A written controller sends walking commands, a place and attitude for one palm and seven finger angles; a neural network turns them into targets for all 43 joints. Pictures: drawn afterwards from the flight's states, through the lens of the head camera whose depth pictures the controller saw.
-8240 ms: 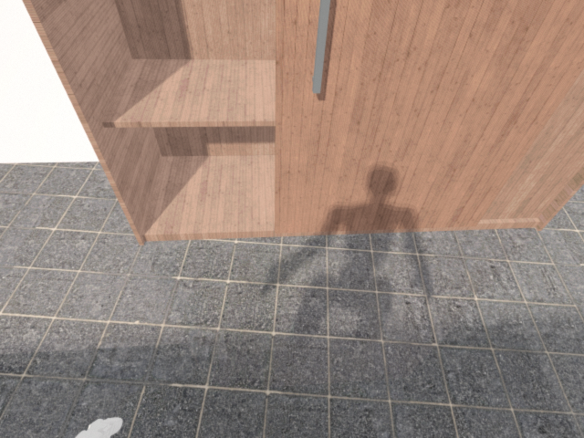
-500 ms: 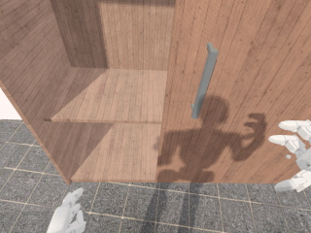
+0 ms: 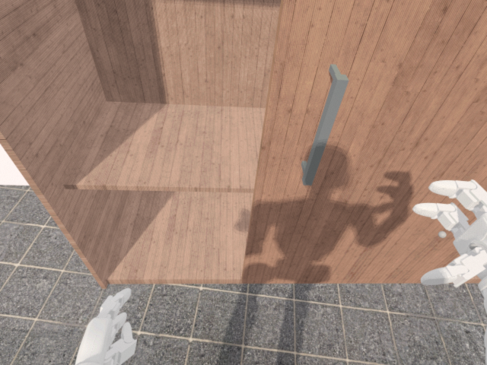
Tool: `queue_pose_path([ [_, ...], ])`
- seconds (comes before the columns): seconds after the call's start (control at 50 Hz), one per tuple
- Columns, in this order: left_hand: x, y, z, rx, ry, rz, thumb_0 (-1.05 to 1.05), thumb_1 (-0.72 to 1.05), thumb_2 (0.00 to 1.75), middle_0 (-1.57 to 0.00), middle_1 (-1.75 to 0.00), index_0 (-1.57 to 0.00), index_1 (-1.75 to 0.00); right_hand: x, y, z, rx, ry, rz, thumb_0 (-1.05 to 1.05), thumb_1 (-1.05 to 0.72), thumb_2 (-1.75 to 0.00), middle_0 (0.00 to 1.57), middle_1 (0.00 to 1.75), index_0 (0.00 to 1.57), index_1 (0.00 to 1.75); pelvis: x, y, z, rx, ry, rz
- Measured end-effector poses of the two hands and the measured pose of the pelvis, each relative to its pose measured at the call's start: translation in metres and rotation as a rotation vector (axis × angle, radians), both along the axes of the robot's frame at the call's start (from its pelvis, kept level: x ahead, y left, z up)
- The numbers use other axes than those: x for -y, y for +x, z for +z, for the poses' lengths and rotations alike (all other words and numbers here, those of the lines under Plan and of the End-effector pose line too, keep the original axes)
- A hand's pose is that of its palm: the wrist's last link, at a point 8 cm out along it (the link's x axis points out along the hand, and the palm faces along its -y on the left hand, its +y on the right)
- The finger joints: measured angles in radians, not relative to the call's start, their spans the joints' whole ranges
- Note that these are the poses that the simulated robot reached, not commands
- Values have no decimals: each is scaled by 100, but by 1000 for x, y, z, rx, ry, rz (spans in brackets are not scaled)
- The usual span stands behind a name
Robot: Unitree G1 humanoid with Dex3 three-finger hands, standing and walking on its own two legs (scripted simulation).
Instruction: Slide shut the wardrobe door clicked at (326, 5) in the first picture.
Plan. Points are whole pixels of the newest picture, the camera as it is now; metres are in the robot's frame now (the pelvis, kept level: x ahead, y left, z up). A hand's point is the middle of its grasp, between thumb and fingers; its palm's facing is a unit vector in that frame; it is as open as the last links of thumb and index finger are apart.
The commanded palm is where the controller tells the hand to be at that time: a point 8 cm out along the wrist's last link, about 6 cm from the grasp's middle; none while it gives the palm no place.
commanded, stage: move the hooked fingers beside the handle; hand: right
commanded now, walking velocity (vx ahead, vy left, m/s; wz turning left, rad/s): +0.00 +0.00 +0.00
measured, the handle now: (319, 131) +0.54 -0.13 +0.11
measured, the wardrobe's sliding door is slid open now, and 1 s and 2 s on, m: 0.56 0.56 0.56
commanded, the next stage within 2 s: none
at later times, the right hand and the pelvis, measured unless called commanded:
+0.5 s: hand (403, 190) +0.37 -0.25 +0.13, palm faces -0.02 +1.00 -0.03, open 14.0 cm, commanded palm +0.35 -0.29 +0.13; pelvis +0.01 -0.01 +0.00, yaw +1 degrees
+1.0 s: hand (363, 156) +0.46 -0.20 +0.12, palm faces -0.03 +1.00 -0.02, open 14.0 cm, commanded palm +0.44 -0.25 +0.12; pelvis +0.01 -0.02 +0.00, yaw +2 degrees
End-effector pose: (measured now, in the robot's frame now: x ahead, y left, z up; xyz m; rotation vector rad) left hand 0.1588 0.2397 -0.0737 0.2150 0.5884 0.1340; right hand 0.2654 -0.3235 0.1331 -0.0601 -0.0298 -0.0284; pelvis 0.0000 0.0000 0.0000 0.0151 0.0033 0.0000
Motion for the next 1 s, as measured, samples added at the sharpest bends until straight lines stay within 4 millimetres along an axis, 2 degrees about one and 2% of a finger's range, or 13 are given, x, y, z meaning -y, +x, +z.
queue_pose_path([
  [0.26,-3,-18,-7,-66,0,60,1,90,90,-20,-30,-20,-30,-24,60,-2,-17,22,51,-1,50,-30,30,120,30,120,5,6,0,-29,-5,19],
  [0.46,-7,-38,-13,-161,15,102,1,90,90,-20,-30,-20,-30,-21,84,-7,-26,29,34,-1,50,-30,30,120,30,120,11,12,0,-50,-3,27],
  [0.6,-2,-43,-18,-202,15,105,1,91,90,-20,-30,-20,-30,-36,100,-4,-15,37,67,-1,50,-30,30,120,30,120,17,13,-1,-56,-1,20],
  [0.78,6,-50,-23,-243,-1,107,1,91,90,-20,-30,-20,-30,-55,132,-7,-37,36,59,-1,50,-30,30,120,30,120,20,10,-1,-70,-1,22],
  [0.88,6,-64,-28,-294,-7,121,1,91,90,-20,-30,-20,-30,-64,151,-6,-42,42,60,-1,50,-30,30,120,30,120,20,10,-2,-84,-2,26],
  [1.0,-1,-89,-35,-377,-7,156,1,91,90,-20,-30,-20,-30,-70,171,-7,-56,41,55,-1,50,-30,30,120,30,120,19,10,-4,-106,-1,33],
])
